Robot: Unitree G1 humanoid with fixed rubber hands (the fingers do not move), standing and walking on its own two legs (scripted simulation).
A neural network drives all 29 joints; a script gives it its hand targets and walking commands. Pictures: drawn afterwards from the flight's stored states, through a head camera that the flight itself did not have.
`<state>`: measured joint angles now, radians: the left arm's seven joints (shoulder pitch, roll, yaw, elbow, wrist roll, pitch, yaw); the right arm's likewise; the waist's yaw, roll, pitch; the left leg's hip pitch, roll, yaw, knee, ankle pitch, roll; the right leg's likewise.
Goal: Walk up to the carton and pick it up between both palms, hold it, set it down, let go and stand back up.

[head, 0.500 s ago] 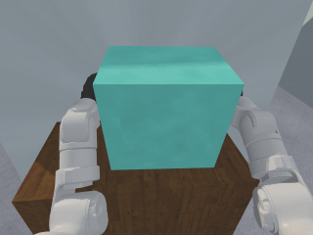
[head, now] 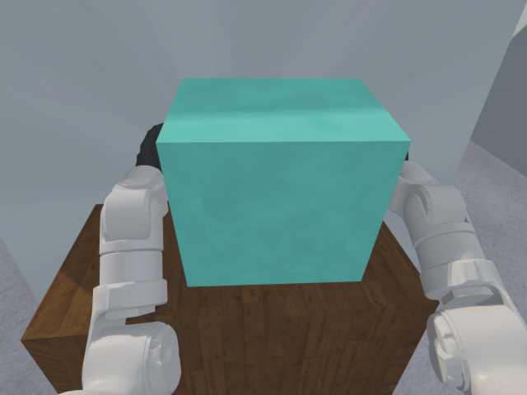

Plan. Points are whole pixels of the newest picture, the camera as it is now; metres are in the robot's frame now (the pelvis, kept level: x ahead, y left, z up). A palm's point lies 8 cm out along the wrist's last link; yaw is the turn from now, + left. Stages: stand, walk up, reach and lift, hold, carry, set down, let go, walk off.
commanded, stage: hold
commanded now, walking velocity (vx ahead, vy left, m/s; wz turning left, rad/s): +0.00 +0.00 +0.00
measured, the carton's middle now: (274, 182) +0.35 +0.00 +0.23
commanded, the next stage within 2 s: none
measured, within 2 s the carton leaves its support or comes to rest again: neither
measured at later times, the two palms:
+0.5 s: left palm (152, 175) +0.35 +0.17 +0.24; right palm (392, 169) +0.36 -0.18 +0.25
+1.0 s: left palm (151, 174) +0.35 +0.17 +0.25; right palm (393, 170) +0.36 -0.18 +0.25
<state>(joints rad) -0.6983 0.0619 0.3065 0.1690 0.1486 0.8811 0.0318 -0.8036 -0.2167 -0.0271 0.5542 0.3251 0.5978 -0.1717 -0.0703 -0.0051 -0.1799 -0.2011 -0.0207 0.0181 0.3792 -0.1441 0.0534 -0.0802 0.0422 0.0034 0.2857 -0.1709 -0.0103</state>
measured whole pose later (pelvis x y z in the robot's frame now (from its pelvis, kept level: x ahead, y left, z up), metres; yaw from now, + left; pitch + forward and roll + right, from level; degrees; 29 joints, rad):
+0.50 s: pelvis +0.00 +0.00 +0.00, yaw +0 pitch -2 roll -2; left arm -0.69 0.06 0.31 0.16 0.15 0.88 0.03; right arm -0.80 -0.22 -0.03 0.55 0.32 0.60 -0.17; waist -0.07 -0.01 -0.19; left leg -0.21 -0.02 0.02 0.38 -0.15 0.05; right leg -0.09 0.04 0.01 0.29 -0.17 -0.01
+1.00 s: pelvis +0.00 +0.00 +0.00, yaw +0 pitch -2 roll -2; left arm -0.69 0.06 0.30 0.15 0.15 0.88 0.03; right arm -0.79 -0.21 -0.03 0.53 0.32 0.60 -0.17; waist -0.07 -0.01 -0.18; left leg -0.20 -0.02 0.01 0.38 -0.14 0.05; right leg -0.08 0.04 0.01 0.29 -0.17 -0.01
